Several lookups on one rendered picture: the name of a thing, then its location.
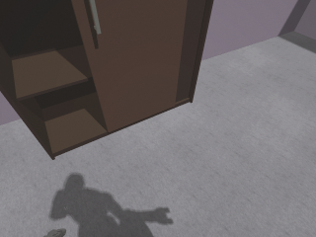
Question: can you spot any handle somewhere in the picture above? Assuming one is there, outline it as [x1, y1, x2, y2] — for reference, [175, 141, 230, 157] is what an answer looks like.
[89, 0, 101, 35]

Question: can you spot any wardrobe door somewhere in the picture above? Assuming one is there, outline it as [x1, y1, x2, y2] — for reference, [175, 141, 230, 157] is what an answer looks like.
[175, 0, 207, 102]
[71, 0, 188, 132]

